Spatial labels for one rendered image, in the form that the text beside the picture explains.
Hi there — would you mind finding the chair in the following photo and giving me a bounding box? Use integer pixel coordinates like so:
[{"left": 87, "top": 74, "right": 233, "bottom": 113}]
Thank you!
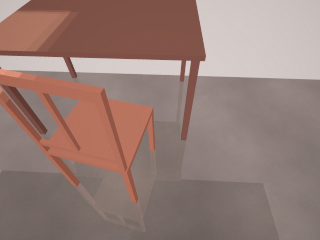
[{"left": 0, "top": 69, "right": 155, "bottom": 204}]

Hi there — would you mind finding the table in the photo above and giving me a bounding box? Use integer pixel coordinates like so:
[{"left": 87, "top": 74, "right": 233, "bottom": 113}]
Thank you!
[{"left": 0, "top": 0, "right": 206, "bottom": 141}]

